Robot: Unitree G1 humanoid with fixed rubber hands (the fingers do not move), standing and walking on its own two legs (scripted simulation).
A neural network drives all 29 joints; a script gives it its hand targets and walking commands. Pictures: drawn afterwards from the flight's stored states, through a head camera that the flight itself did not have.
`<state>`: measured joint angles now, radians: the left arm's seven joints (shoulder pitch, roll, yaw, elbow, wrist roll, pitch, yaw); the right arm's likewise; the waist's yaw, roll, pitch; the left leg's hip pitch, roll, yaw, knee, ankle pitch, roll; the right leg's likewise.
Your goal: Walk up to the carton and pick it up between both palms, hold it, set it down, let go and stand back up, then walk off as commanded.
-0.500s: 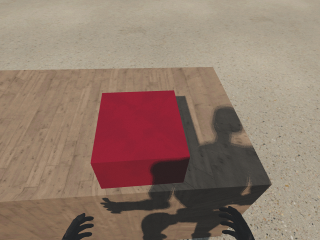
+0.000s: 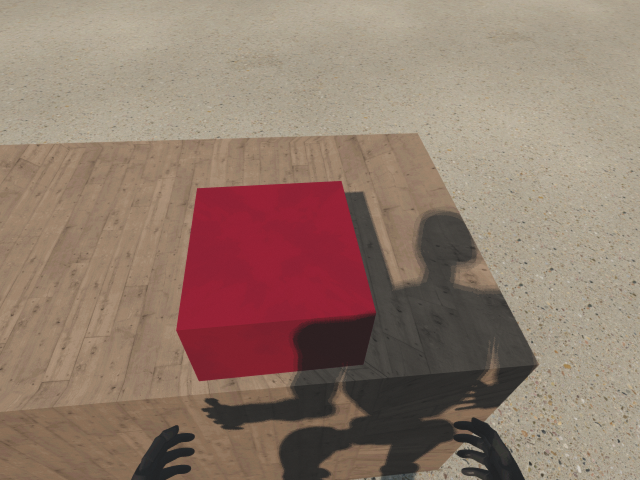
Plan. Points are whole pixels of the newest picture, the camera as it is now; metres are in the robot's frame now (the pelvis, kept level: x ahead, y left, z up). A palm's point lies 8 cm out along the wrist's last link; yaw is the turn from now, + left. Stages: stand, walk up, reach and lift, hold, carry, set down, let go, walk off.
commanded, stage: let go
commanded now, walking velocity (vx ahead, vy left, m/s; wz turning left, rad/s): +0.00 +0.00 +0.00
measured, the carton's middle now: (276, 272) +0.47 +0.08 -0.04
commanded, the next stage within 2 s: stand in 0.10 s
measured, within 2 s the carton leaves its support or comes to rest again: neither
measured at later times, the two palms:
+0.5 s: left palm out of the picture +0.03 +0.31 -0.10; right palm out of the picture +0.06 -0.27 -0.11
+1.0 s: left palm out of the picture -0.05 +0.32 -0.13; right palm out of the picture +0.00 -0.25 -0.12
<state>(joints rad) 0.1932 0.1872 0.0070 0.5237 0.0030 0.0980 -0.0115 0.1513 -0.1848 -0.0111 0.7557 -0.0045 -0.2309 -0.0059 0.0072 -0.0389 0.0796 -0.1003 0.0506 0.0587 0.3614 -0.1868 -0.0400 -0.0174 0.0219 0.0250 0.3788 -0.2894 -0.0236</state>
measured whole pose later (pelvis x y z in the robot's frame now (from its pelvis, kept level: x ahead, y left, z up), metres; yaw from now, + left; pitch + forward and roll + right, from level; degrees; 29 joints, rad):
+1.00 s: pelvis -0.07 +0.03 +0.00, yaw +4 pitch -5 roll -1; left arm 0.31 0.34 0.01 0.92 0.01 -0.02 0.00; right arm 0.23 -0.30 -0.03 0.98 -0.01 -0.01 0.01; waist 0.00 -0.01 0.06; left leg -0.22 0.00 0.01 0.41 -0.10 0.01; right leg -0.11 -0.02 -0.03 0.42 -0.22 0.02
